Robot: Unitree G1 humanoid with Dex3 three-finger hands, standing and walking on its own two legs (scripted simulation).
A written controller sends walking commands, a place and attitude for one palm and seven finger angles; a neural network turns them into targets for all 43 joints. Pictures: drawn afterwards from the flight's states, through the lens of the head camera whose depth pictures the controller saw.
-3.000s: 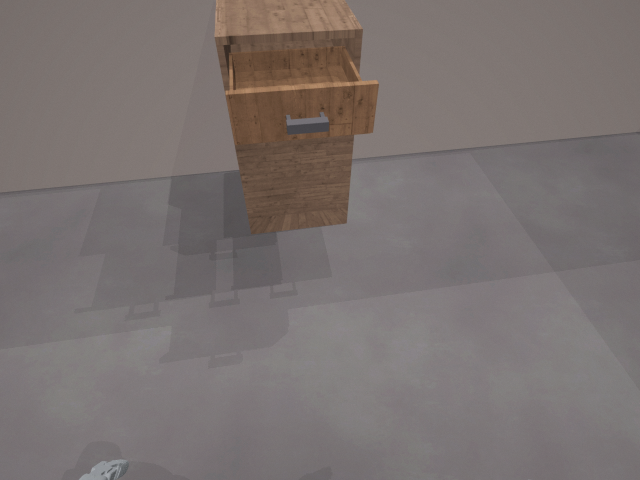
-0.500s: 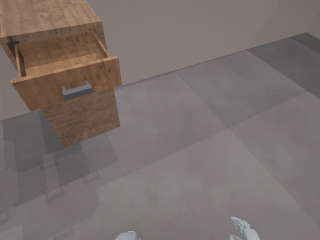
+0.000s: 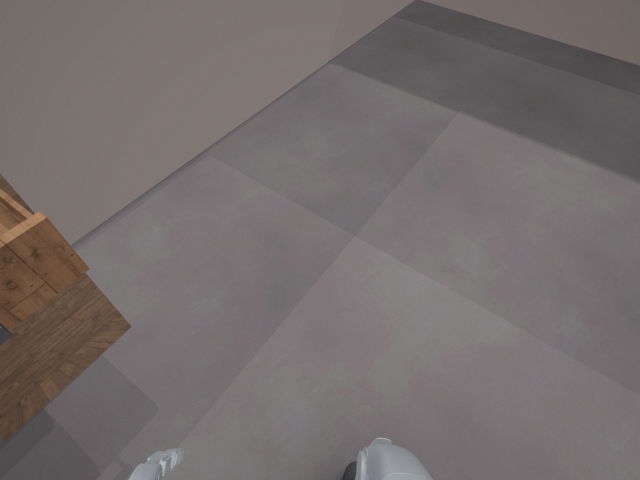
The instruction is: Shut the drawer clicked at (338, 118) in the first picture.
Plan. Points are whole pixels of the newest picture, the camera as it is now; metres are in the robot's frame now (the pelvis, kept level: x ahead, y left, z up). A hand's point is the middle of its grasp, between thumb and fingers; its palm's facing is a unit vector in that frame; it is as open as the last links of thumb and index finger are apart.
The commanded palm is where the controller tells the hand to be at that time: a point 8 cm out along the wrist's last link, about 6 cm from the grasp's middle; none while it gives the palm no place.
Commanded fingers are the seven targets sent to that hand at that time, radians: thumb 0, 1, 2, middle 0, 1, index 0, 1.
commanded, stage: walk to a spot facing it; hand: left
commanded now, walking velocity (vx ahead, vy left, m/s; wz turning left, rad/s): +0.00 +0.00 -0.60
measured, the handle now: out of the picture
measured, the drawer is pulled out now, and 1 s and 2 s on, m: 0.28 0.28 0.28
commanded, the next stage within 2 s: none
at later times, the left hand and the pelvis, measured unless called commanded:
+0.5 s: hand (171, 451) +0.18 +0.22 -0.17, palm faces -0.17 -0.96 -0.22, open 7.3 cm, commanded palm none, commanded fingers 0.00 0.90 0.90 -0.20 -0.30 -0.20 -0.30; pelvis +0.06 +0.04 +0.00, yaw -16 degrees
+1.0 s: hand (250, 379) +0.28 +0.11 -0.16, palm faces -0.55 -0.79 -0.26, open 7.3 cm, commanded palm none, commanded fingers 0.00 0.90 0.90 -0.20 -0.30 -0.20 -0.30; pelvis +0.07 +0.01 -0.01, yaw -35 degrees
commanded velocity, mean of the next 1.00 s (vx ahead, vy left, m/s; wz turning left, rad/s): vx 0.00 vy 0.00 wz -0.60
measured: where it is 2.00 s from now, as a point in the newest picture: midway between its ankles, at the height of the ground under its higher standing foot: outside the picture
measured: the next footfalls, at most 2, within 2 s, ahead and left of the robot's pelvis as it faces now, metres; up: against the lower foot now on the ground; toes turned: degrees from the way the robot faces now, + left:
right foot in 0.06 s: +0.13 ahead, -0.10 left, +0.00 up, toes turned -9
left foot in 0.48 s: +0.12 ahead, +0.15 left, +0.00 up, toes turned -14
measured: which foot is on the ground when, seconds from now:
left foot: down 0.00-0.06, up 0.08-0.46, down 0.48-0.94, up 0.96-1.00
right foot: up 0.00-0.04, down 0.06-0.50, up 0.52-0.92, down 0.94-1.00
